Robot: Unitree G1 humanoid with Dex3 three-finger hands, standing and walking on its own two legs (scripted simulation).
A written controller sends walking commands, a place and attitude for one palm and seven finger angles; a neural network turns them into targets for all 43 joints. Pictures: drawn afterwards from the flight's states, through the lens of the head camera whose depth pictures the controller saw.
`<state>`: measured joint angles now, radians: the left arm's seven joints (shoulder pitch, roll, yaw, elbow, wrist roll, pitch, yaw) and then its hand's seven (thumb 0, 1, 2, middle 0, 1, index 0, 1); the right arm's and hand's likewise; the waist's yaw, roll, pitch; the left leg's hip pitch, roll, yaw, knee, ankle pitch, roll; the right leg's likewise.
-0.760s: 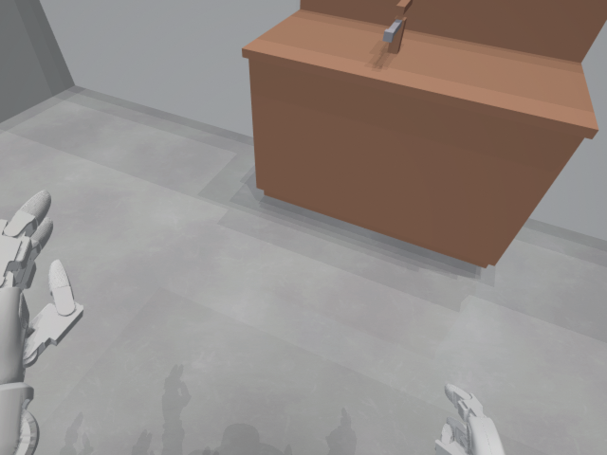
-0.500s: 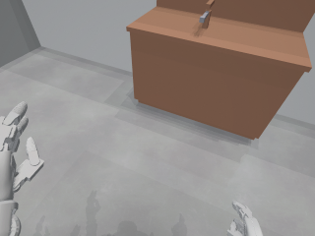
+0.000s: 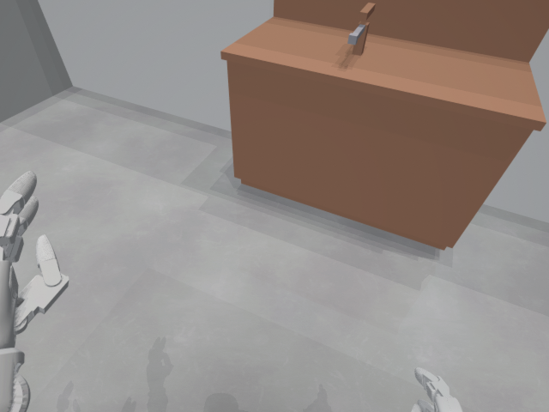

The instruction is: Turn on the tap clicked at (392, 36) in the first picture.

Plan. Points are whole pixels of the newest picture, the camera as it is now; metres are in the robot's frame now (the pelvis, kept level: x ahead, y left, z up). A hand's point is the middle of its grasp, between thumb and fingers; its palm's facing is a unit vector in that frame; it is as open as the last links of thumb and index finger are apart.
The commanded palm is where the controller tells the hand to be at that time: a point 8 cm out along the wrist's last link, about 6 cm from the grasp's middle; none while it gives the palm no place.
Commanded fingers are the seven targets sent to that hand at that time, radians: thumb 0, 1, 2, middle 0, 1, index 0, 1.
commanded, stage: walk to a spot facing it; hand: left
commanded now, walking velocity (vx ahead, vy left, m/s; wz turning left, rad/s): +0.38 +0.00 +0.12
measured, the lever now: (353, 38) +1.24 -0.21 +0.08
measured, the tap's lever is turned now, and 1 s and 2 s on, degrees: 0 0 0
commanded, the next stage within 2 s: turn to face it in 1.20 s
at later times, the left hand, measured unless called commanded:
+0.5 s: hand (89, 195) +0.33 +0.26 +0.18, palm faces +0.46 -0.79 -0.42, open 7.4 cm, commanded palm +0.27 +0.29 +0.19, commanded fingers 0.00 0.90 0.90 -0.20 -0.30 -0.20 -0.30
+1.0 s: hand (168, 133) +0.47 +0.20 +0.18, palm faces +0.46 -0.75 -0.49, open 7.4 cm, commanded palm +0.40 +0.24 +0.19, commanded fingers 0.00 0.90 0.90 -0.20 -0.30 -0.20 -0.30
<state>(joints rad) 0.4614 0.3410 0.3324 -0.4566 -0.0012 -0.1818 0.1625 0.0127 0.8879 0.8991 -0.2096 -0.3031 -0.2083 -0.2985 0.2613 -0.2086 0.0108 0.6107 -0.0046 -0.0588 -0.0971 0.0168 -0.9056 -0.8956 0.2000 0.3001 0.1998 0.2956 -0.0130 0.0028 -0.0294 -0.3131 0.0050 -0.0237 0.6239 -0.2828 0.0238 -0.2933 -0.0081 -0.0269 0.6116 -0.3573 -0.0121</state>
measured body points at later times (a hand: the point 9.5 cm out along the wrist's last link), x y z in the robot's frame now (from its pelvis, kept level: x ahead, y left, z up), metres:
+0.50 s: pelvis +0.12 +0.01 +0.00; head +0.15 +0.02 +0.44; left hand +0.30 +0.30 +0.20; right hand +0.31 -0.21 -0.09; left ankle +0.13 +0.13 -0.73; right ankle +0.06 -0.11 -0.64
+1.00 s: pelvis +0.28 -0.06 +0.01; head +0.31 -0.07 +0.46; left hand +0.44 +0.23 +0.21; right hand +0.46 -0.30 -0.09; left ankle +0.30 +0.09 -0.63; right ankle +0.30 -0.13 -0.73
